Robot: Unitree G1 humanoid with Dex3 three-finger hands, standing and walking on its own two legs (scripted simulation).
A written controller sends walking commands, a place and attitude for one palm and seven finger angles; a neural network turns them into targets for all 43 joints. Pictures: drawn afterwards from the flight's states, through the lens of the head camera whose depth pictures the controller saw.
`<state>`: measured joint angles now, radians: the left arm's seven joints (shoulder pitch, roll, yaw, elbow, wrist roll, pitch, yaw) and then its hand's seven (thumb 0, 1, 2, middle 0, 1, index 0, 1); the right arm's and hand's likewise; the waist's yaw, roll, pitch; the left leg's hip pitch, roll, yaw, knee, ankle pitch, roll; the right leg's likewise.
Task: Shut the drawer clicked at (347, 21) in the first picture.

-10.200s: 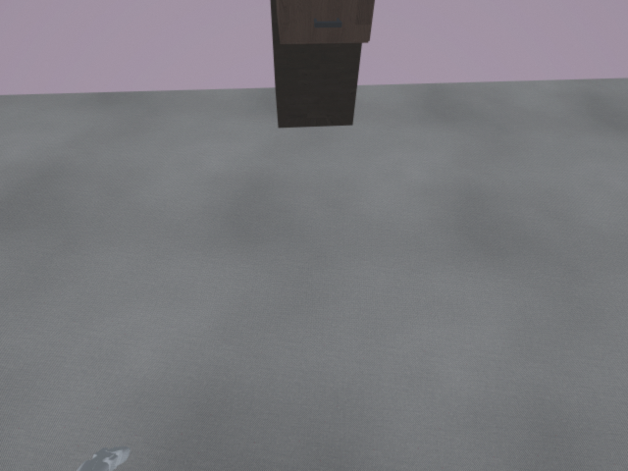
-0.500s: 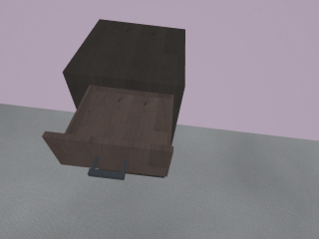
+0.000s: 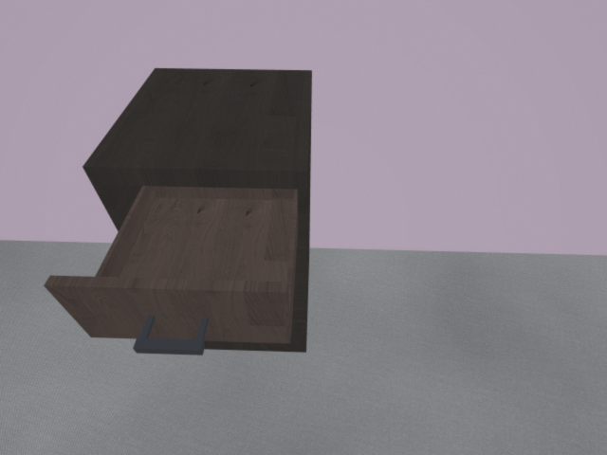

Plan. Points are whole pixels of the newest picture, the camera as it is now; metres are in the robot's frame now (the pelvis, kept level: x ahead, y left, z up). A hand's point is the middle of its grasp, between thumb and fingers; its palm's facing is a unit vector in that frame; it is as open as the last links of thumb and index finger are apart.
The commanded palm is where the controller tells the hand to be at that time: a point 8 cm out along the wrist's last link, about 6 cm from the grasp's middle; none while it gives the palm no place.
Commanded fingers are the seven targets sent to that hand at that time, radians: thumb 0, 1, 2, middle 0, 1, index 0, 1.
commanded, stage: come to a stop and stand still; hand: left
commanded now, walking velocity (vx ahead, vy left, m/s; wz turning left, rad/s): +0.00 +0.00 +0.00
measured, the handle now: (173, 334) +0.33 +0.24 -0.10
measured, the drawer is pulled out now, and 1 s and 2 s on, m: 0.24 0.24 0.24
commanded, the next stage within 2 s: look again from close up in 0.50 s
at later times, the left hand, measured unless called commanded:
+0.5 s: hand out of the picture -0.02 +0.13 -0.16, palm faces +0.02 -0.98 -0.19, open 7.4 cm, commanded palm none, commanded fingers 0.00 0.90 0.90 -0.20 -0.30 -0.20 -0.30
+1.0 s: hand out of the picture -0.01 +0.14 -0.16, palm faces +0.02 -0.98 -0.20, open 7.4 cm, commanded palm none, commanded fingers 0.00 0.90 0.90 -0.20 -0.30 -0.20 -0.30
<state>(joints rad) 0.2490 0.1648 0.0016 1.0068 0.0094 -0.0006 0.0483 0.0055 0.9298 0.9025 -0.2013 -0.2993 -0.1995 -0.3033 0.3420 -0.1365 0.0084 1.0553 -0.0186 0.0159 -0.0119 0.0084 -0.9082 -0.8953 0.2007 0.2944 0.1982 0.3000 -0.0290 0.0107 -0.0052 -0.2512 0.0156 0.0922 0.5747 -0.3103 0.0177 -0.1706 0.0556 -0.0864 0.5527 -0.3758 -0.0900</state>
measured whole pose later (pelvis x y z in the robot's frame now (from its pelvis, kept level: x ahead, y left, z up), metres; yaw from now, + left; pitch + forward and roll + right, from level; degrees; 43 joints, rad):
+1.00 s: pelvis +0.02 -0.02 +0.01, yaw -1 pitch -1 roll +1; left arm 0.35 0.13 -0.02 1.12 0.01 -0.02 0.05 0.00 0.91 0.90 -0.20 -0.30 -0.20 -0.30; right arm 0.31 -0.13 0.03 1.16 -0.01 0.00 -0.03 0.01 -0.91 -0.90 0.20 0.29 0.20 0.30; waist 0.00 0.00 0.00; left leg -0.15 0.03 0.09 0.41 -0.25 -0.02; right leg -0.06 0.09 -0.07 0.37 -0.30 -0.11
